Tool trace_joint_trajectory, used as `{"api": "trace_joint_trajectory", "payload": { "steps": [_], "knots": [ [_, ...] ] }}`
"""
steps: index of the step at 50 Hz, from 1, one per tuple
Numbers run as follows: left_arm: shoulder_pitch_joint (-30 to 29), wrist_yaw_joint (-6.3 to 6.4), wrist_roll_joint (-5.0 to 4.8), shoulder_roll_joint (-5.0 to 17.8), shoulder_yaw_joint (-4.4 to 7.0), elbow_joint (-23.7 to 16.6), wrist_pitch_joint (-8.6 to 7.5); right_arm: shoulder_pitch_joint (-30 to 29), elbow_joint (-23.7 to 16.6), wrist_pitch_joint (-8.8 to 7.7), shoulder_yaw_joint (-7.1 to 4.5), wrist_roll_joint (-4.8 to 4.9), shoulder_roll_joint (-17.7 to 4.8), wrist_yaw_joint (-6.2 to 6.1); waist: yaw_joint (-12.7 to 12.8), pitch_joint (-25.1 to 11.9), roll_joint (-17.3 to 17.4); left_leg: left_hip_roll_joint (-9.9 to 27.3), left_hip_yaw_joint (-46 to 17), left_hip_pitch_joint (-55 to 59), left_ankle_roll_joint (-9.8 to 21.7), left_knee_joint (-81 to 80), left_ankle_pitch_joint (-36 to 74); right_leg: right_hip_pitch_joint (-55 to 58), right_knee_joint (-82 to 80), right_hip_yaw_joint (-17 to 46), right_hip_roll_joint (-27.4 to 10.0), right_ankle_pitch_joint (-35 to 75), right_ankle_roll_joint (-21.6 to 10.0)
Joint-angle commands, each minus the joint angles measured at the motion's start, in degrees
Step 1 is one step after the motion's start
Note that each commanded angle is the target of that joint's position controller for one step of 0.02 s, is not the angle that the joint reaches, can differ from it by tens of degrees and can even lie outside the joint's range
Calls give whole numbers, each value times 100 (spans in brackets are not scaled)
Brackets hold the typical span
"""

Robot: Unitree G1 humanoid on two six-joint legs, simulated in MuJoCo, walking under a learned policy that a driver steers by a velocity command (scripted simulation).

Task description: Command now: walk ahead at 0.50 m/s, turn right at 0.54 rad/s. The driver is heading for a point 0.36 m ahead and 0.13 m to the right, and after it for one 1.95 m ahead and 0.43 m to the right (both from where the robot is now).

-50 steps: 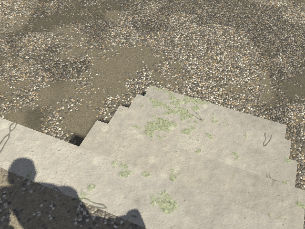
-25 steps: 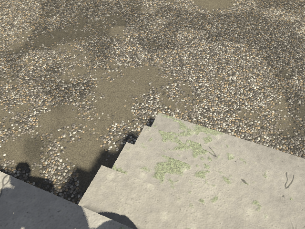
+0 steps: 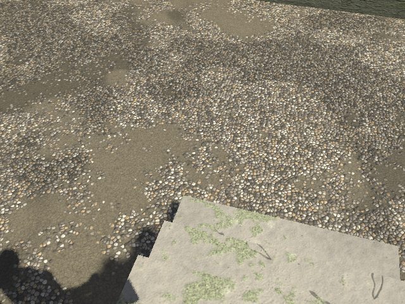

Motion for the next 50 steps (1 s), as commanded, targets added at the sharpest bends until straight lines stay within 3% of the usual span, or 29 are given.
{"api": "trace_joint_trajectory", "payload": {
  "steps": [1,4,6,7,8,9,10,12,13,14,16,18,20,23,24,25,26,27,28,29,30,31,34,36,38,41,43,45,50],
  "knots": [
    [137,67,-6,826,173,-356,-102,121,-514,-68,-187,-26,-583,-36,-379,129,-362,-294,346,505,-10,608,-528,-504,246,1596,-1312,2691,-917],
    [-402,48,-44,1009,242,-604,-148,695,-563,-166,-230,78,-567,-173,-662,114,-418,-687,433,1092,40,270,-1496,-493,1388,1890,-1328,3954,-802],
    [-2201,-184,1,1205,268,-1414,-209,4069,448,-279,-472,102,-864,-271,-2371,-257,416,-1066,853,4996,331,-335,-818,-3384,3623,1369,-609,4414,-579],
    [-1661,-386,-77,138,31,-1218,-210,4672,791,-299,-476,126,-891,-222,-2239,-546,1588,346,-1249,5794,1659,-1561,200,-4308,6021,652,308,-205,-124],
    [-684,-431,-139,48,-12,-1292,-171,3255,232,-411,-406,162,-1212,56,-907,-358,253,1904,-3566,5001,3100,-2185,3191,-4989,6779,445,119,-1435,111],
    [-704,-316,-65,355,-8,-1233,-16,2306,91,-434,-430,151,-1128,135,-840,561,230,2687,-4556,4011,3307,-2453,1755,-5952,6730,805,-571,-1094,377],
    [-990,-112,94,559,-2,-1049,177,1735,104,-435,-203,287,-338,139,-780,357,-59,2217,-4009,3204,2898,-2270,563,-5769,6391,750,-1126,-486,509],
    [-761,113,327,311,-182,-794,414,527,-130,-452,99,212,588,-14,-167,155,-88,1037,-1891,1576,2069,-2059,163,-4113,4654,111,-1550,86,844],
    [-409,11,460,51,-280,-619,406,606,-25,-450,-22,139,182,-161,-69,296,374,563,-1082,354,1813,-1849,30,-2827,4767,-375,-1434,767,815],
    [-641,-135,573,195,-284,-534,320,681,-92,-534,45,91,348,-405,-348,371,14,26,-267,365,1395,-1706,-1379,-2787,3399,-395,-1694,3052,714],
    [-1578,-314,249,457,-231,-643,210,1775,257,-668,-13,59,-110,-649,-954,428,-32,-138,288,440,1209,-1143,-2476,-2465,1616,-881,-1590,4856,596],
    [-2580,-365,42,631,-140,-900,274,2672,817,-581,-92,144,-535,-465,-1259,704,222,295,74,523,1247,-1354,-2502,-1715,772,-1330,-1326,4015,630],
    [-2237,-266,76,534,-103,-863,337,2572,851,-587,-51,-19,-594,-129,-913,788,382,334,293,-153,1147,-1022,-2688,-83,1062,-1546,-1016,4272,523],
    [-1460,-99,129,897,110,-643,415,2158,911,-410,-180,294,-1050,-72,-382,1035,34,488,136,1396,577,389,-1404,413,-952,-1481,-1077,3698,290],
    [-246,19,72,1168,269,-262,401,1893,971,-268,-250,203,-1215,60,179,800,-159,299,464,1557,349,1626,-674,1518,-1881,-1529,-1108,4495,19],
    [976,77,52,1602,504,-17,404,2446,940,-262,-73,8,-512,208,342,-508,-1037,18,716,294,-74,4394,-1340,4045,-420,-738,-1908,6627,-1118],
    [1369,83,-26,1588,463,-41,423,2777,778,-356,110,77,190,308,178,-2340,-1165,-293,325,-871,-386,6082,-4446,5872,1171,794,-3156,9029,-2368],
    [1036,48,91,1417,480,-113,364,1504,197,-399,-53,306,-458,297,516,-1521,-377,-284,99,-2034,-350,6075,-4401,5226,857,1053,-3253,8678,-2068],
    [221,47,34,1493,484,-337,291,792,-278,-467,-180,397,-817,179,270,-801,-182,-172,160,-2352,-274,5651,-4260,3906,600,827,-3108,7277,-1748],
    [-867,59,-149,1061,253,-690,171,758,-496,-483,-222,288,-771,-56,-367,-445,330,92,-275,-1897,-229,3554,-2829,2199,190,789,-2982,5495,-1451],
    [-1635,-11,-194,947,183,-907,124,1029,-314,-409,-210,227,-661,-217,-830,427,-135,265,-330,-1043,-141,2559,-2285,144,-481,742,-2958,4436,-1490],
    [-1663,12,-208,838,175,-1009,131,1384,69,-322,-309,205,-779,-257,-915,643,171,243,-76,221,-142,1392,-1382,-1242,-926,339,-2627,4589,-1577],
    [-1262,5,102,1043,223,-1001,106,2077,284,-76,-190,5,-223,-26,-1162,89,-209,-147,351,1612,-98,1353,704,-2241,-199,208,-1945,4508,-1434],
    [-1493,53,126,1191,240,-1206,104,2075,148,-105,-304,53,-486,-6,-1198,-142,-250,-396,527,2118,-116,1341,128,-2438,326,236,-1745,4369,-1194],
    [-606,224,-78,714,84,-932,72,649,-302,-72,-345,-73,-736,-84,-321,17,-410,-51,-582,-233,-206,373,682,-288,976,1344,-2248,2729,-1062],
    [1738,462,-231,271,-10,16,193,-489,-400,61,-168,-143,-232,20,783,92,-386,140,-947,-3422,-360,-707,224,2336,1908,2806,-2560,1659,-1252],
    [745,392,-206,170,-121,-380,322,-280,-146,98,-81,-138,-151,181,445,214,-126,32,-384,-1662,-177,-1705,1786,55,1891,2113,-1940,499,-1090],
    [-649,220,134,849,-84,-781,492,336,-104,157,-109,112,-345,239,-345,660,-396,-154,190,1905,-2,-1341,2910,-3855,1334,1399,-1513,-2544,-776],
    [-946,178,-40,1114,-209,-677,437,878,-153,111,-482,366,-995,126,-640,591,-561,-240,633,3514,231,-3356,1951,-3229,2748,1596,-1609,-1547,-345]
  ]
}}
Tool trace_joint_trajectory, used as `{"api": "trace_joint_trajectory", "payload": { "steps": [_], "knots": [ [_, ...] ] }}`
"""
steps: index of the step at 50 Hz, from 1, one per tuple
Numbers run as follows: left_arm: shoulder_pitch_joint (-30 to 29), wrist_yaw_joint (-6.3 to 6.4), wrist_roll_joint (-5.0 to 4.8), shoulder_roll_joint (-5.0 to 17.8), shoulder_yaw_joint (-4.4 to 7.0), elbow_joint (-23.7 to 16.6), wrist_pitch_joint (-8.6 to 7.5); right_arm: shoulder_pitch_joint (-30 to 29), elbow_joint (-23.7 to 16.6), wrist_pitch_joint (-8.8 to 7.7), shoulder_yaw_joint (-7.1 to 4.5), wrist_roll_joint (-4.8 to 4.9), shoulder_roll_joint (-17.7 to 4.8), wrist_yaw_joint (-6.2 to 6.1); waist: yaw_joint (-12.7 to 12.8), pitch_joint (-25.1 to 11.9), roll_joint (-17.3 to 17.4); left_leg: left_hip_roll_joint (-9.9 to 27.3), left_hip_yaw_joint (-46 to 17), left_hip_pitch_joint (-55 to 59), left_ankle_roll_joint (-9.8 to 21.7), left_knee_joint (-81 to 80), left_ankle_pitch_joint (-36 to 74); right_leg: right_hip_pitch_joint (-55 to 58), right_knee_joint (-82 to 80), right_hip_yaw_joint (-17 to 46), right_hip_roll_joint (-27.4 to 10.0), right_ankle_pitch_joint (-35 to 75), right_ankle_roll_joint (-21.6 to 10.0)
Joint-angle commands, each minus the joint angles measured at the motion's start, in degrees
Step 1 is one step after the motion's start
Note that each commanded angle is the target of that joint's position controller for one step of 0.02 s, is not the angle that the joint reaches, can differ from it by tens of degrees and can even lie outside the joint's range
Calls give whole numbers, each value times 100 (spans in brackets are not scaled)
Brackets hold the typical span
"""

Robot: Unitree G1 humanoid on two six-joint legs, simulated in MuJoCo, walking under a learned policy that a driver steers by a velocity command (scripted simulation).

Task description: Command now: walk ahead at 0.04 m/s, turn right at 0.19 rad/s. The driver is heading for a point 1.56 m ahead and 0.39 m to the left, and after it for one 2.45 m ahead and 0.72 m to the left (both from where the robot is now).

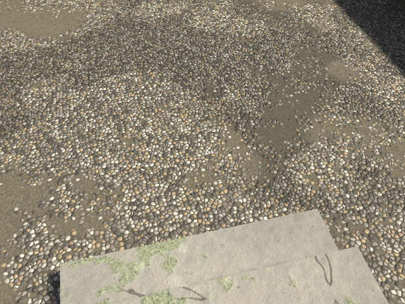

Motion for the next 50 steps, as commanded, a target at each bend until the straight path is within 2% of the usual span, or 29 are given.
{"api": "trace_joint_trajectory", "payload": {
  "steps": [1,2,3,4,5,6,7,9,11,13,17,18,19,21,25,27,29,31,32,33,34,35,36,38,40,43,45,47,50],
  "knots": [
    [-740,-130,63,1285,192,-447,-125,1017,-129,-130,-573,171,-1150,-159,-935,-143,-521,-209,726,2999,520,-459,-390,-1617,-980,1618,-698,1507,-697],
    [-37,-267,59,917,143,-227,-129,1681,73,-208,-709,90,-1496,-186,-1104,-855,538,515,-112,4122,1522,-93,1530,-2037,1262,758,-45,1592,-100],
    [869,-211,-95,339,116,-226,-119,1847,-34,-219,-823,-6,-1893,-106,-672,-1785,1706,1478,-885,5234,2726,1179,4696,-3296,4131,-256,647,-757,299],
    [864,-11,-293,652,208,-550,46,2084,-92,-272,-757,-74,-1783,137,-961,-2096,1069,2295,-2706,5032,3052,459,3215,-4162,5329,256,881,-356,632],
    [125,112,-186,674,217,-774,115,1997,101,-292,-690,-174,-1700,201,-959,-1075,692,2309,-3085,4190,2590,12,216,-5040,5655,521,575,479,663],
    [-289,197,-111,542,114,-901,70,1672,60,-339,-531,-98,-1335,207,-860,-527,265,2092,-2656,3359,2081,-370,-1741,-5105,5419,511,241,1169,619],
    [-113,244,-173,454,36,-828,42,1422,-54,-360,-391,-63,-944,198,-659,-289,108,1855,-2066,2405,1942,-698,-2170,-4552,4889,536,-36,1826,559],
    [499,31,-246,85,-102,-659,201,1238,150,-411,-116,-54,-218,124,-57,260,102,1506,-1734,723,1705,-1173,-2562,-3494,4663,321,-539,2487,576],
    [413,-208,-238,258,-69,-855,401,562,-63,-482,-165,39,-736,-40,67,95,62,828,-1084,-292,1343,-1314,-3067,-2559,5243,-492,-337,2463,846],
    [-369,-263,-383,582,-16,-1292,410,433,-186,-571,-177,-86,-1101,-144,-286,-99,-26,813,-1043,100,1266,-1165,-2743,-2641,5285,-438,-382,2438,996],
    [-779,-148,-345,619,-27,-1426,340,1382,150,-532,-109,-168,-1046,-183,-951,-158,228,1348,-1403,1942,1599,-1026,-1952,-3593,5101,219,-280,2232,874],
    [-1915,340,-451,776,324,-1473,596,1832,584,-153,-243,561,-811,-400,-1196,-811,-754,1247,-939,2561,1834,-576,299,-2947,4740,-629,-129,956,442],
    [-1998,477,-435,544,214,-1713,716,2070,586,-26,-263,459,-981,-512,-1254,-847,-320,1166,-754,2913,1934,-429,1532,-2963,4707,-765,-92,411,297],
    [-1958,499,-445,303,165,-1675,832,2011,643,65,-317,279,-1016,-571,-1164,-767,386,1234,-660,3003,2032,-428,2014,-2943,4782,-691,-82,157,112],
    [-2103,373,-367,260,183,-1637,845,1724,583,117,-294,244,-789,-589,-1055,-580,649,1260,-833,2412,1949,-808,566,-2439,4300,-612,-133,-124,-40],
    [-2270,304,-373,206,139,-1698,848,1357,437,174,-374,197,-923,-595,-933,-548,741,1177,-743,1966,1799,-1234,-339,-1867,3589,-788,-258,-24,-123],
    [-2258,209,-453,104,16,-1723,821,1181,288,380,-514,325,-1013,-587,-976,-368,1182,634,-184,977,1307,-2176,-2510,-200,1030,-1501,-2,-1184,-448],
    [-1368,114,-500,289,63,-1486,798,1631,481,500,-670,492,-1146,-505,-743,-57,1617,796,-398,39,977,-2890,-3706,1310,18,-1627,475,-814,-890],
    [-831,52,-448,532,117,-1338,720,1644,506,552,-742,469,-1042,-518,-395,409,711,476,-62,-642,510,-2095,-4692,1749,-1540,-876,455,-287,-1130],
    [72,103,-294,1074,300,-1158,708,486,-180,399,-733,404,-734,-444,574,744,-1662,-382,404,-3094,10,278,-5822,2303,-3486,2842,-1390,-680,-1711],
    [616,371,-263,1063,256,-827,604,-719,-583,278,-868,166,-1031,-309,1072,1444,-1561,-482,-2363,-3647,233,889,-5618,1247,-4721,5216,-1993,441,-1923],
    [-79,575,-158,929,181,-699,562,-229,-597,162,-842,483,-773,-266,421,1505,-971,-720,-2883,-3427,301,1074,-4780,1070,-4831,4839,-2154,1142,-1993],
    [-774,618,-94,912,169,-686,518,193,-444,164,-788,586,-558,-289,-201,1303,-956,-881,-2667,-2670,257,1659,-4147,540,-4491,3991,-1967,2099,-1847],
    [-1588,442,-267,452,105,-711,361,1055,59,395,-852,254,-472,-439,-978,603,-940,-1438,-1719,-1140,51,3696,-3099,-615,-3439,2084,-1518,3292,-1593],
    [-2083,214,-419,186,76,-849,348,1406,299,612,-862,262,-416,-495,-1315,307,-936,-1601,-1071,-354,-79,5259,-2638,-1574,-3740,1129,-1316,2900,-1257],
    [-1828,218,-450,415,198,-668,294,1250,388,745,-769,229,-356,-494,-1289,354,-578,-1360,-662,-361,-110,5662,-2138,-1152,-3882,751,-1173,2946,-1124],
    [-1092,287,-439,645,326,-442,160,1036,473,749,-816,137,-496,-501,-967,265,-379,-1255,-687,-578,-145,5459,-2199,-126,-3642,596,-1210,4628,-1272],
    [-502,316,-399,725,372,-174,51,856,548,757,-793,88,-447,-514,-644,-50,-812,-1102,-852,-885,-246,5253,-2560,1171,-3492,753,-1382,5779,-1439],
    [-652,384,-314,598,302,-195,138,656,541,731,-565,258,-100,-471,-604,-208,-1150,-765,-368,6,-188,4318,-4390,1336,-4137,721,-1757,7462,-1658]
  ]
}}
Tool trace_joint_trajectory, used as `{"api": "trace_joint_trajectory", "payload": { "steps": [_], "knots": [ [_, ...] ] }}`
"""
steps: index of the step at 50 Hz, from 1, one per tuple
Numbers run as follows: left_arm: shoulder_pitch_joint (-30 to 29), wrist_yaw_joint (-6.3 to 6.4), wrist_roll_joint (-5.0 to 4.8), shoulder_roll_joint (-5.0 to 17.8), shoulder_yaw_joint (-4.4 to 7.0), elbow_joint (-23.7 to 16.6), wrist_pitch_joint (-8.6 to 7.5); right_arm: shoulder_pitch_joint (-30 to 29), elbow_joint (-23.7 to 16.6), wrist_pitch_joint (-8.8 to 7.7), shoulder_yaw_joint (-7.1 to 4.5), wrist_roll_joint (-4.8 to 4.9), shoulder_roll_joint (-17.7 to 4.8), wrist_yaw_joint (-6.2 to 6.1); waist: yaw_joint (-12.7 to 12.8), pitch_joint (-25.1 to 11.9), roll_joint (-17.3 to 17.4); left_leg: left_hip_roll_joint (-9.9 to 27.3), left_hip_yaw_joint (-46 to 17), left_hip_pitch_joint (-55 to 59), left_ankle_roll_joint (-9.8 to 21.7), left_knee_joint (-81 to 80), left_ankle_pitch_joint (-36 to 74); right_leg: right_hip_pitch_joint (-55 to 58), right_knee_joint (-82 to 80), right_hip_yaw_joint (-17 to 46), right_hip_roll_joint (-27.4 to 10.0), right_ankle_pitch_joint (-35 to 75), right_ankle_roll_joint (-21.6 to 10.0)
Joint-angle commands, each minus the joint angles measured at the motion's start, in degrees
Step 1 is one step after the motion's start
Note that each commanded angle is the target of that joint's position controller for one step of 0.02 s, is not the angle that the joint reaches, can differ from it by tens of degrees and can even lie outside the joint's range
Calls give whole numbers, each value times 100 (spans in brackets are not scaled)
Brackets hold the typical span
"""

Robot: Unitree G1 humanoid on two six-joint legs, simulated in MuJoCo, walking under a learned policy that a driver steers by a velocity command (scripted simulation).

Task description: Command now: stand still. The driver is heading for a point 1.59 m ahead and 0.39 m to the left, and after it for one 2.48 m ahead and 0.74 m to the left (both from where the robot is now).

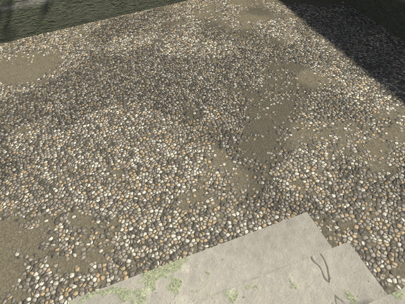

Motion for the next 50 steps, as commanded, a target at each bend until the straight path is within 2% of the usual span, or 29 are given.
{"api": "trace_joint_trajectory", "payload": {
  "steps": [1,2,3,5,6,7,8,10,11,13,14,17,19,23,24,25,28,29,30,31,32,34,35,36,38,41,46,49,50],
  "knots": [
    [-208,76,59,689,140,-273,-7,95,-110,-47,120,49,-110,24,1,-1,-1217,391,404,529,12,-988,-1357,629,-1879,1501,-1400,5951,-1138],
    [-76,88,76,750,141,-121,119,-85,-229,-76,243,155,60,57,26,97,-1302,363,783,710,-29,-2659,-2727,886,-2163,1084,-1056,5302,-856],
    [-19,95,53,880,204,-17,226,-38,-77,-90,277,181,42,60,179,237,-1439,255,1055,1094,-101,-3394,-2436,1026,-2082,1001,-925,5322,-746],
    [-3,82,-76,959,262,168,364,716,335,-205,316,234,93,-14,-119,104,-995,357,879,2420,-10,-5514,246,946,-1673,869,-781,5795,-379],
    [135,40,-76,895,283,70,308,839,368,-305,270,183,-279,-39,82,-75,-115,915,184,3180,116,-5350,2893,526,-1213,727,-642,4680,-140],
    [42,-3,-239,622,211,44,252,701,474,-378,331,196,-284,-57,115,115,868,1581,-393,3066,666,-4767,6042,115,-1822,434,-362,2848,82],
    [-194,16,-250,619,195,127,267,546,476,-425,483,126,158,-49,44,133,778,1793,-365,3263,764,-4916,6669,214,-1959,324,-316,1658,182],
    [-439,-52,-195,580,179,242,294,206,404,-422,491,93,-9,-72,71,39,508,1582,-84,3049,693,-5180,5335,974,-2444,332,-294,2036,210],
    [-564,-81,-129,606,185,248,314,209,404,-425,469,144,-108,-101,29,25,386,1422,28,2949,630,-5259,4718,1241,-2572,361,-322,2563,204],
    [-632,-74,-147,670,201,355,300,300,472,-459,443,188,-43,-98,-43,3,100,1205,132,2746,518,-5587,3398,1577,-2786,446,-433,3070,180],
    [-591,-68,-143,668,209,433,303,353,525,-474,437,187,-45,-86,-25,-7,113,1124,124,2667,552,-5771,2324,1656,-2850,391,-390,2598,156],
    [-673,-134,-14,831,327,536,352,568,571,-409,258,27,-334,34,-169,814,439,1232,-508,2069,1019,-6423,-2164,730,-2227,-110,85,535,-26],
    [-1035,-195,54,792,361,414,321,736,548,-428,179,17,-485,60,-293,1417,550,1646,-1069,1768,1302,-6803,-3095,74,-1792,-295,111,490,-36],
    [-1071,-289,123,736,426,466,131,880,637,-563,56,-75,-603,-2,-282,1268,570,2009,-1219,2038,1720,-6508,-1675,-189,-678,81,-272,926,-21],
    [-1048,-263,24,788,435,380,117,863,589,-565,80,-78,-526,4,-166,1225,348,1891,-1086,2065,1641,-6408,-1762,-281,-1294,-38,-123,130,-50],
    [-822,-279,121,789,461,527,101,820,654,-614,25,-57,-591,1,-112,1254,468,2001,-1057,1926,1733,-6156,-1244,-28,-706,135,-318,925,-27],
    [247,-278,74,822,538,900,69,243,505,-667,-21,-13,-704,19,540,992,183,1674,-552,902,1499,-5045,-803,1329,-1406,-121,-92,857,-47],
    [1076,-282,92,935,596,1255,39,3,448,-680,-25,-45,-706,50,875,916,-257,1274,-150,330,1320,-4017,-361,2240,-1959,-145,138,676,-97],
    [1606,-236,99,1587,751,1474,-57,3,223,-722,60,2,-308,92,921,845,-2215,231,889,-418,893,-1763,-651,2635,-3290,1900,-889,841,-487],
    [1687,-244,-91,1531,688,1496,-121,-165,151,-678,8,-64,-482,39,801,1011,-1989,-54,857,-1425,841,-823,-2102,2428,-4011,3590,-1793,477,-894],
    [1377,-249,-69,1253,570,1325,-189,-138,275,-671,-12,-45,-552,17,579,1363,-822,304,430,-1670,856,-522,-1554,2131,-4042,3404,-1824,166,-1039],
    [725,-188,108,1001,454,1132,-267,130,469,-673,7,62,-398,61,38,1438,-187,688,360,-1151,803,-661,-573,1533,-3804,2605,-1596,1625,-855],
    [632,-146,165,995,433,1176,-327,214,589,-642,12,-91,-330,103,-94,1287,-255,781,229,-974,819,-728,-2,1523,-3441,2200,-1474,2589,-748],
    [686,-155,180,903,388,1179,-380,361,697,-582,9,-113,-293,140,-148,1033,-409,684,395,-691,791,-626,228,1480,-3258,1794,-1245,3539,-635],
    [486,-153,70,720,296,1248,-506,144,671,-555,-51,-86,-398,222,-378,872,-402,590,287,-350,831,-1454,1516,1226,-2797,1128,-672,3341,-291],
    [614,-23,25,578,221,1338,-556,-888,338,-541,78,-179,-166,340,-132,922,-527,332,906,165,736,-2940,3235,481,-2452,829,-317,2345,-347],
    [1125,61,-6,407,153,1504,-418,-1348,239,-661,352,-13,138,339,312,985,-440,56,1503,1200,611,-3948,3990,-207,-1238,764,-192,2453,-201],
    [1517,167,155,451,206,1674,-298,-1387,214,-792,424,13,62,249,623,1170,-422,129,1400,796,673,-5107,3361,824,-67,934,-123,3611,-270],
    [1597,160,182,469,219,1731,-246,-998,359,-825,405,49,-36,167,558,958,-244,107,1445,1097,757,-5580,3208,1149,708,878,-77,4306,-324]
  ]
}}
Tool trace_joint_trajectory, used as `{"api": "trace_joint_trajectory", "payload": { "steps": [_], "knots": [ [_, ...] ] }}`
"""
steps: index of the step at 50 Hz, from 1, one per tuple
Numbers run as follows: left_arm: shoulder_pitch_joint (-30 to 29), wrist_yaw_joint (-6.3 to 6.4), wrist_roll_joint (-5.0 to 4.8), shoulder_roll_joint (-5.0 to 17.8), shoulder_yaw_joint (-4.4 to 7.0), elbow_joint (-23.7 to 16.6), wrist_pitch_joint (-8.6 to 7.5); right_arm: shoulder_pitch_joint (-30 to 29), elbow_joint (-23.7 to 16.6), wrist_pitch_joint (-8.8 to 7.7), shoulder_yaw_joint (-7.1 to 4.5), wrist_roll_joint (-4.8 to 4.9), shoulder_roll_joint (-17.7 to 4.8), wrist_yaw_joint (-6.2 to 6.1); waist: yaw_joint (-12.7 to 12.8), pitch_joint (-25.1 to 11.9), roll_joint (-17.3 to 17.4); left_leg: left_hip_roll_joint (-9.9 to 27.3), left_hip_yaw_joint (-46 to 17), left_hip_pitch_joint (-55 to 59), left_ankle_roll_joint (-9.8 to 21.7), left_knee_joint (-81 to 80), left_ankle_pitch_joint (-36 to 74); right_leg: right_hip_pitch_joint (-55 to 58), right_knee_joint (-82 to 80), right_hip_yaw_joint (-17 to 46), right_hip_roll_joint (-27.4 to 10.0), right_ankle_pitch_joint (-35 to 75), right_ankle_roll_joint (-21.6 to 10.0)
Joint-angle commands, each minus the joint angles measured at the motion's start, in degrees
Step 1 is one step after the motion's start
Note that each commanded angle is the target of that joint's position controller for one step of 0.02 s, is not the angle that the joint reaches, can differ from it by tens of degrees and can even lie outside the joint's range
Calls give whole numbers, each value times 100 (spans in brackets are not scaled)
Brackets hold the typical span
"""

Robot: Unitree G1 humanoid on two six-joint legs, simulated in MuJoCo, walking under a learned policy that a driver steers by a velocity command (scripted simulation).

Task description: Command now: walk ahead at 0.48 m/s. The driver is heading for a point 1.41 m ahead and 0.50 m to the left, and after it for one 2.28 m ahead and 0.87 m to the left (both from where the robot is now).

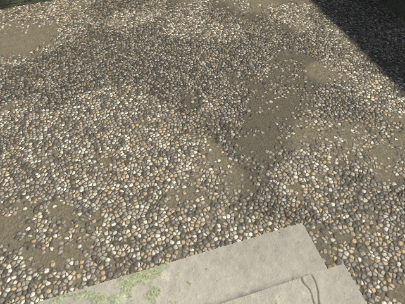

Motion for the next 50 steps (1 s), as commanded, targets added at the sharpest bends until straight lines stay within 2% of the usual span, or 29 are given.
{"api": "trace_joint_trajectory", "payload": {
  "steps": [1,3,4,6,7,8,10,12,14,19,20,21,23,24,25,27,28,29,30,31,32,34,37,38,39,40,41,45,50],
  "knots": [
    [745,62,97,654,114,169,146,864,186,-178,-61,112,-444,-173,-243,343,-126,-12,215,917,170,-1505,-83,-320,1168,1014,-1018,6386,191],
    [246,-25,-49,644,232,-18,217,3370,995,-149,-327,135,-985,-104,-1350,-764,928,1496,-1222,4650,1140,-708,2127,-3075,5548,242,-326,1220,501],
    [673,55,-238,853,293,-248,171,3688,936,-161,-261,57,-943,4,-1106,-1690,307,2539,-2296,5981,1669,1125,2518,-4561,6598,909,-427,-312,371],
    [73,14,-130,954,310,-580,138,2705,670,-146,-452,71,-1259,-168,-1043,-995,425,3368,-3572,4882,2841,-400,-2689,-6351,6010,1079,-829,773,419],
    [-504,-44,120,1071,405,-571,219,2119,569,-151,-301,47,-615,-250,-680,-197,-774,2918,-3275,3765,2447,-1049,-4241,-6456,5446,852,-1029,1142,451],
    [-863,-83,199,881,410,-678,246,2177,645,-261,-221,-48,-503,-281,-666,286,-522,2917,-3310,2618,2365,-895,-3821,-6188,4866,1443,-1063,1723,545],
    [-1510,-193,27,537,329,-944,279,1602,554,-459,11,14,-247,-261,0,1201,-1013,1699,-1764,-473,1383,-1325,-3101,-4267,1509,1213,-1398,3703,802],
    [-1232,-349,234,138,271,-773,311,1445,499,-532,-60,61,-683,-277,77,744,-5,1082,-1173,-1700,1110,-1185,-1830,-1795,167,588,-1325,5230,805],
    [-271,-405,58,327,371,-344,463,1676,544,-455,-177,50,-864,-182,185,152,333,1163,-1090,-870,1069,-598,-1274,-1811,1024,527,-1365,5845,691],
    [-3198,-302,92,703,491,-1308,181,3511,977,-379,-151,-174,-513,-315,-1325,1025,197,1442,-2297,2909,1341,273,-2934,-6006,-384,943,-1755,5593,724],
    [-3356,-250,-890,407,466,-1408,131,3530,1045,-290,-106,514,30,-295,-1341,746,334,1382,-2610,3492,1341,473,-2177,-6466,-756,1060,-1847,5026,570],
    [-3483,-293,-887,371,436,-1543,40,3516,1072,-249,-138,477,-167,-302,-1299,769,528,1568,-2683,3417,1313,571,-1716,-6433,-769,1026,-1943,4970,531],
    [-3245,-542,-611,753,528,-1452,15,2701,738,-251,-67,425,-83,-341,-1073,637,104,1178,-1842,1622,911,905,-2577,-4086,-2424,734,-1899,7146,500],
    [-3419,-638,171,451,356,-1464,-63,2767,577,-401,-138,-355,-602,-354,-1292,670,-523,1024,-1261,422,670,533,-3797,-2332,-2664,244,-1447,8048,661],
    [-2926,-828,994,-404,-129,-1489,-20,3301,1070,-545,132,-994,-100,-84,-1095,824,-43,863,-853,-859,496,1119,-4549,-1165,-2430,891,-2059,9093,675],
    [-2384,-821,784,462,72,-1466,125,2728,696,-641,-52,-533,-797,18,-690,780,-348,594,-875,-1114,386,1705,-5060,-90,-2651,348,-1694,8064,952],
    [-1625,-615,-995,1216,709,-1155,30,2203,596,-358,44,1025,-68,6,-625,61,8,550,-1204,578,719,2582,-2418,-596,-3373,300,-1291,7021,904],
    [-1034,-572,-1090,1340,763,-1122,-30,2433,724,-202,114,939,-170,-5,-450,-275,282,584,-1237,666,679,3829,-1461,265,-3665,476,-1575,7089,831],
    [-506,-631,-838,1508,875,-966,-87,2654,831,-194,100,882,-233,-31,-249,-759,257,121,-1038,537,463,5219,-2031,1142,-3681,476,-1833,7520,901],
    [1673,-779,946,1649,537,-242,71,5396,1998,-389,153,-903,-44,401,102,-1909,-2645,-170,-1569,-1363,-377,7963,-6150,5047,-1767,1006,-2645,10666,-690],
    [1331,-974,885,1878,666,-724,115,4826,1310,-464,-145,-598,-687,622,152,-2567,-2132,-251,-1396,-2487,-244,9447,-6510,5274,-1138,1752,-3464,10574,-1169],
    [310,-875,542,1697,579,-625,-16,1869,-100,-591,-131,-41,-528,501,346,-587,-701,344,-897,-4289,21,8629,-5203,2337,-2969,2407,-3787,4981,-750],
    [-470,-649,649,50,12,-718,-247,2253,272,-483,71,-370,249,109,-787,851,-708,1346,-1442,-2302,613,5914,-2261,-1890,-3989,1695,-3336,4065,-132],
    [-1227,-823,-948,533,271,-592,-280,2719,383,-99,-195,1175,140,-95,-1159,632,-1650,683,-525,-872,53,5123,-3026,-2785,-4424,816,-2850,4905,247],
    [-1487,-866,-1031,673,296,-743,-292,2597,320,59,-221,1218,-32,-169,-1098,589,-1426,627,-684,-382,-235,4485,-2826,-2978,-4469,590,-2740,5451,211],
    [-1373,-855,-776,960,411,-678,-259,2448,250,163,-239,931,65,-209,-1025,237,-1289,617,-604,-328,-343,4094,-2629,-2508,-4349,592,-2850,5923,96],
    [-388,-650,1137,431,123,-600,-486,2347,333,-147,-27,-785,-174,70,-611,480,-133,1108,-1416,-1861,-96,4618,-1930,-1335,-4160,934,-3496,4408,-537],
    [355,-290,758,-48,-1,37,-535,1505,57,-538,-68,-421,-237,238,-485,437,-296,861,-2256,-3449,363,2470,-45,406,-3695,973,-3309,4308,-222],
    [866,-315,808,-139,-240,161,-579,500,-349,-343,-24,-303,-215,426,-246,667,-288,928,-986,-1775,374,1746,1040,-788,-3829,-479,-2679,3468,-32]
  ]
}}
Velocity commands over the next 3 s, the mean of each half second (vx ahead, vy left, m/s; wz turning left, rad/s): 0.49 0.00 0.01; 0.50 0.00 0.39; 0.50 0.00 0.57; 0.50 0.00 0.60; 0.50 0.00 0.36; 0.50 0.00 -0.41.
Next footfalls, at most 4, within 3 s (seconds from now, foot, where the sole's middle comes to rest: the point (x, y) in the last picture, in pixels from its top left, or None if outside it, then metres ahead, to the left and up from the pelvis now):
0.04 left None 0.12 0.04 -0.85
0.60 right None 0.52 -0.25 -1.01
1.30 left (210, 275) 0.75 0.10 -1.18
1.70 right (230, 223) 1.12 0.03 -1.35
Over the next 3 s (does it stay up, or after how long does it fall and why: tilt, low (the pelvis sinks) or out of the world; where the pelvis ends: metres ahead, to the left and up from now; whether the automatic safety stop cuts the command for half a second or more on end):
stays up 1.40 0.61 -0.57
